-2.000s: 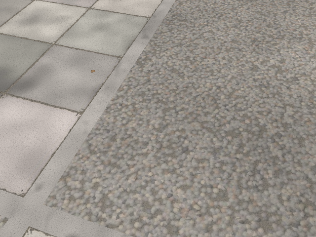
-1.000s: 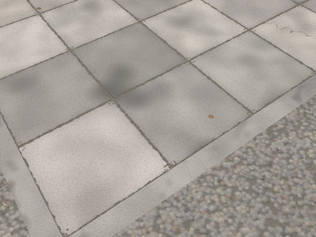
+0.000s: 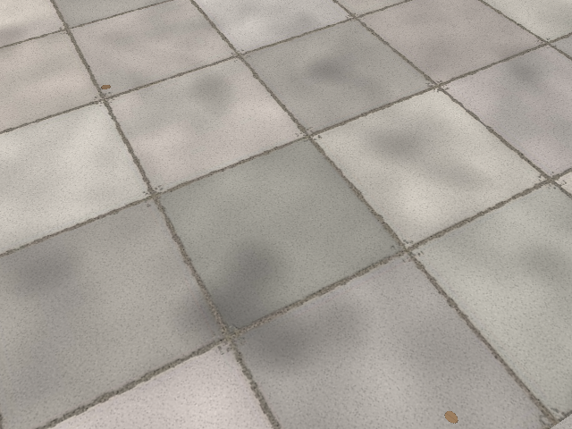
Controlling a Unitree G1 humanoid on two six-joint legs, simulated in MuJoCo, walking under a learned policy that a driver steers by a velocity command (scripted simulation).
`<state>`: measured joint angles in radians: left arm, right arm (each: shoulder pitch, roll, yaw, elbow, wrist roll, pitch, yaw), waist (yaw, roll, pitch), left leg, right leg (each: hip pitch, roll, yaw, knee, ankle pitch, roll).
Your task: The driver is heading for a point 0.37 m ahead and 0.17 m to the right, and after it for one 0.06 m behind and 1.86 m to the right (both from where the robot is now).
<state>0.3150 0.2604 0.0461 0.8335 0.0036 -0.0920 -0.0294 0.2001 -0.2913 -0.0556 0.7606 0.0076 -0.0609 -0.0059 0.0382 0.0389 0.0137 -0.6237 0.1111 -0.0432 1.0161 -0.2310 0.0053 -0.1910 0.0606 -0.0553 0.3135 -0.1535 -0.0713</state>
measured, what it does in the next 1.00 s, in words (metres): walks ahead, turning right: left foot, then right foot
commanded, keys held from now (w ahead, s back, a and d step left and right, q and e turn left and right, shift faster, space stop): w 0.02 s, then w+e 0.98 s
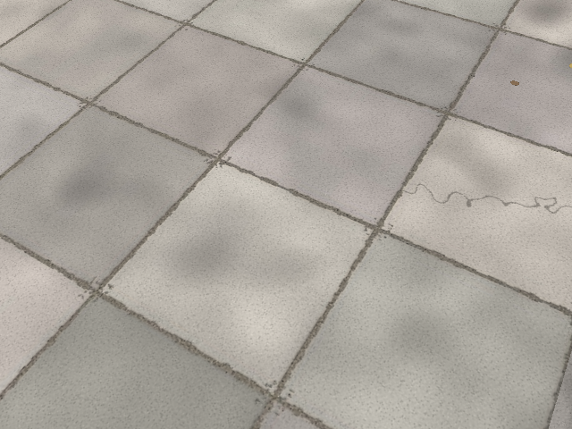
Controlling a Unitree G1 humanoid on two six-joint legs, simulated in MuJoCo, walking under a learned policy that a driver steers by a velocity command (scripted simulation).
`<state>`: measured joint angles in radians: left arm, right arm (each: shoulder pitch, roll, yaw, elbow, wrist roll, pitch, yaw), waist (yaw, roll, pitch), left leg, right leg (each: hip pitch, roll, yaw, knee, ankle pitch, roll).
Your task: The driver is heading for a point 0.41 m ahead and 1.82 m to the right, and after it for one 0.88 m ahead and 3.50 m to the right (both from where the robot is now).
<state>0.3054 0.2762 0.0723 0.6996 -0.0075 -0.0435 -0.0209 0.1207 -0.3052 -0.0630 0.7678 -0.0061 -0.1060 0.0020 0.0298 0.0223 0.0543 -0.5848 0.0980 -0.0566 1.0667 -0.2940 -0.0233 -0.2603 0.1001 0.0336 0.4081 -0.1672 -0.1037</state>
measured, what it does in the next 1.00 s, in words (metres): walks ahead, turning right: left foot, then right foot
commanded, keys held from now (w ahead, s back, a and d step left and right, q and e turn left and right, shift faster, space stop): w+e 1.00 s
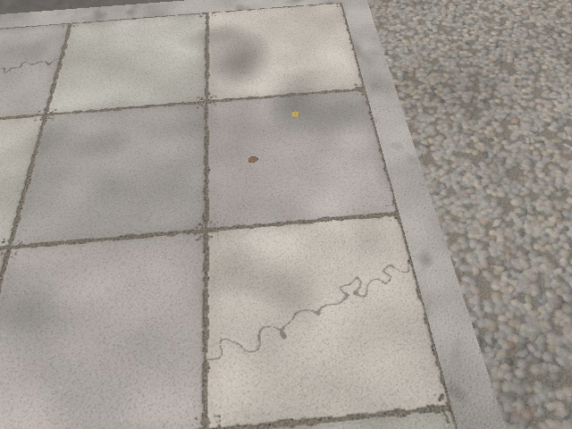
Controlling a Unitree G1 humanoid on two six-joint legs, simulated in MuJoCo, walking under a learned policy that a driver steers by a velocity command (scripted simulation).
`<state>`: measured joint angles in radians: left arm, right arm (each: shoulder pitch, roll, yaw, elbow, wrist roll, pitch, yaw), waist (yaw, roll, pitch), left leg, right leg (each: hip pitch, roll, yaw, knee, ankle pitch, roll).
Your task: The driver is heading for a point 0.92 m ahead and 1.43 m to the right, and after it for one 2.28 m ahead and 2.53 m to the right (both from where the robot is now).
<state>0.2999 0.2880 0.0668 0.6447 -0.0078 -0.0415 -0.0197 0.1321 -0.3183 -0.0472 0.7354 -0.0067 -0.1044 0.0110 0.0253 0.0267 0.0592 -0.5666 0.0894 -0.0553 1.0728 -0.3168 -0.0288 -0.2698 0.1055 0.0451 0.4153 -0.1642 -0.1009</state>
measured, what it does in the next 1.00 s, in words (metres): walks ahead, turning right: left foot, then right foot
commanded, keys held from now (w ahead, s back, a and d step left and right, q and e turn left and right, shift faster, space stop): w+e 0.14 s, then w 0.50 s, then w+e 0.36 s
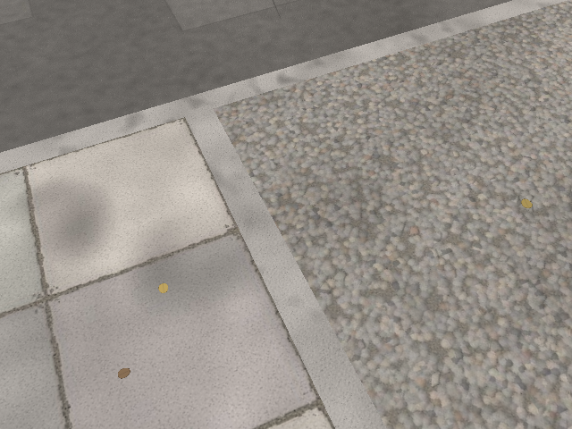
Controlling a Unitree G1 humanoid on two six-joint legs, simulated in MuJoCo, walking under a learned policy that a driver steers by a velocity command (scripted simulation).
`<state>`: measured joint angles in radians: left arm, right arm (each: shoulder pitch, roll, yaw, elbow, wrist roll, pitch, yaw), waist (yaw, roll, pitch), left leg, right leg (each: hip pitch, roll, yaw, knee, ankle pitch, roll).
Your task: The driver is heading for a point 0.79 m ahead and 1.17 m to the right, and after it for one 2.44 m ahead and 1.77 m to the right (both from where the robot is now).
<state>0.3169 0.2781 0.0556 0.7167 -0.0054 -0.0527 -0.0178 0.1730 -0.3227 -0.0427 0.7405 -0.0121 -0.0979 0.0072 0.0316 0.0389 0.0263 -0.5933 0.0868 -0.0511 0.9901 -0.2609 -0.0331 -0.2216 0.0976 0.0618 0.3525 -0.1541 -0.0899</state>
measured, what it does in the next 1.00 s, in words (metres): walks ahead, turning right: left foot, then right foot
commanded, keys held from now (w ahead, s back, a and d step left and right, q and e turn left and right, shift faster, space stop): w+e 0.72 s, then e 0.28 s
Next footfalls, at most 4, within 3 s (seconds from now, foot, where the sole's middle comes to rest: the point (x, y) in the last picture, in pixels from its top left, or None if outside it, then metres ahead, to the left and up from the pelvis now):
0.26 left None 0.34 0.13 -0.78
0.76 right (416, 414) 0.51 -0.21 -0.78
1.24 left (368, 329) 0.73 -0.12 -0.78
1.66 right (433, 427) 0.48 -0.25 -0.78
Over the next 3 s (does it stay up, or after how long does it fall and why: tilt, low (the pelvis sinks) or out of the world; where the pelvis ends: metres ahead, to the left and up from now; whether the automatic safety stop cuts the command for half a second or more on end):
stays up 0.51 -0.52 0.00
